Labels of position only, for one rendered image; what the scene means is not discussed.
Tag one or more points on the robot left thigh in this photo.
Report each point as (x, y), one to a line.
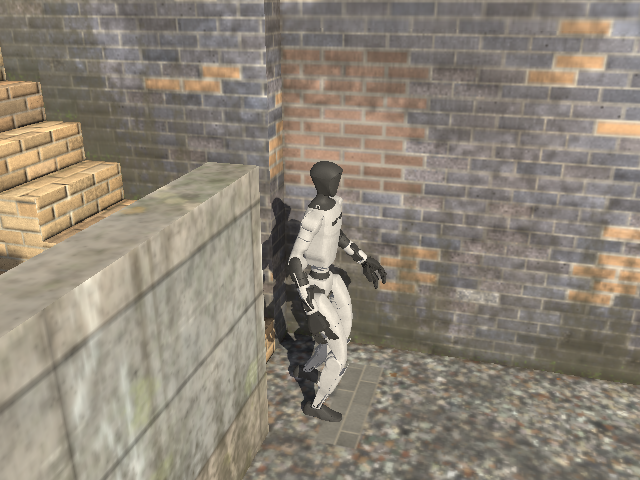
(341, 301)

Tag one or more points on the right robot hand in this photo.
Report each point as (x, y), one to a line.
(318, 323)

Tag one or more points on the left robot upper arm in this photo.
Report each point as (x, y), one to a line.
(339, 199)

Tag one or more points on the left robot forearm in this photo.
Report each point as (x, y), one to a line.
(351, 248)

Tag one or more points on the right robot forearm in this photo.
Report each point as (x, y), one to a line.
(295, 266)

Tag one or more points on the right robot upper arm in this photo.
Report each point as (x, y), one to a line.
(309, 227)

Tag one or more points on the left robot hand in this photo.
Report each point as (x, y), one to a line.
(371, 265)

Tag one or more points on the robot right shin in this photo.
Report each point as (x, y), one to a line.
(329, 379)

